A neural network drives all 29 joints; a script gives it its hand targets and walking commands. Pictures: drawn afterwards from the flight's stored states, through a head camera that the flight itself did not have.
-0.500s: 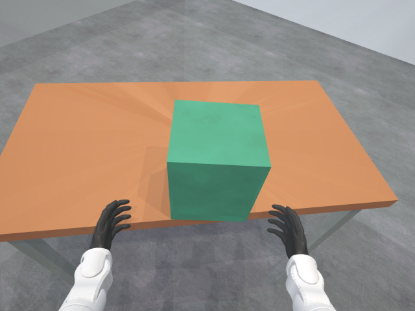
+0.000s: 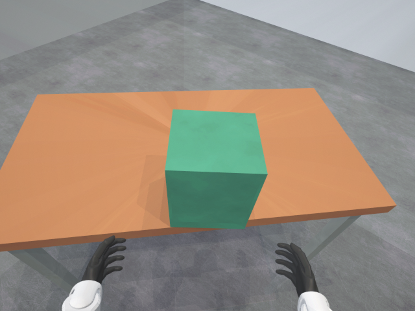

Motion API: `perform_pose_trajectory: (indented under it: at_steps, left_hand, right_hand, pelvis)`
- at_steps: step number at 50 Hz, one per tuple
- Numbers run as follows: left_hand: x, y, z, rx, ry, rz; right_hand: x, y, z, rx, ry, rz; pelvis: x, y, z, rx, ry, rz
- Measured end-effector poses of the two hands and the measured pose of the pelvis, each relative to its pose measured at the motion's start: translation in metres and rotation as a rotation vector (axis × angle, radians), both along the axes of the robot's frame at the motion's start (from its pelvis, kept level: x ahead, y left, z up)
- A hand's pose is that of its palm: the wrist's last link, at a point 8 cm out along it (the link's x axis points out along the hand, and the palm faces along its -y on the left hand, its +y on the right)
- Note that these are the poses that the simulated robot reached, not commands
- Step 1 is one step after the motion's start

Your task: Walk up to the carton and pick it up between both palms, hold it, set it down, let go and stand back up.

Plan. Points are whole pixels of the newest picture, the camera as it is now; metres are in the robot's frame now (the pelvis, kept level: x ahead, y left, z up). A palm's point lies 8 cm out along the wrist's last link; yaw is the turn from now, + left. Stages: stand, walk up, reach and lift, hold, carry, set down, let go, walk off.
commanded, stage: set down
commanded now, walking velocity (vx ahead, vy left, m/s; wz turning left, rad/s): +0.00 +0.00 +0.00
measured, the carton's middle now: (210, 172) +0.42 +0.01 -0.01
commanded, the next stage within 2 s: let go in 0.26 s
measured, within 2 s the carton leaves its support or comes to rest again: neither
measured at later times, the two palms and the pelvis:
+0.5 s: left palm (95, 299) +0.15 +0.22 -0.09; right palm out of the picture +0.15 -0.22 -0.08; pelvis +0.00 -0.01 +0.00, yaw -1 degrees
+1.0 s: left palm out of the picture +0.11 +0.23 -0.11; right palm out of the picture +0.08 -0.25 -0.12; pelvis +0.01 +0.00 -0.01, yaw +0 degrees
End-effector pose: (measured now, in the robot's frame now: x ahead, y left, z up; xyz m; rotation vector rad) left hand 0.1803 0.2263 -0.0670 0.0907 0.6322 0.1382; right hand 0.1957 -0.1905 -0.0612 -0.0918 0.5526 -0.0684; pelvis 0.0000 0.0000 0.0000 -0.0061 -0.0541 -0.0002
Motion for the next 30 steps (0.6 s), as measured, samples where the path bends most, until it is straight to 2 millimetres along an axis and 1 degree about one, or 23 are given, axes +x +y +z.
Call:
perform_pose_trajectory:
  at_steps: [6,19,25,30]
  left_hand:
    - [-0.009,0.000,-0.003,0.013,0.062,-0.011]
    - [-0.031,-0.006,-0.017,0.031,0.210,-0.028]
    - [-0.035,-0.007,-0.021,0.043,0.244,-0.031]
    - [-0.033,-0.007,-0.021,0.049,0.247,-0.035]
  right_hand:
    - [-0.011,-0.010,-0.003,-0.023,0.042,-0.006]
    - [-0.039,-0.028,-0.015,-0.055,0.157,-0.015]
    - [-0.047,-0.031,-0.019,-0.062,0.182,-0.010]
    - [-0.051,-0.033,-0.021,-0.067,0.193,-0.008]
  pelvis:
    - [0.000,-0.002,0.001,0.001,-0.007,-0.004]
    - [-0.001,-0.006,0.002,0.005,-0.015,-0.010]
    - [-0.001,-0.007,0.002,0.006,-0.013,-0.013]
    - [-0.001,-0.008,0.001,0.007,-0.010,-0.014]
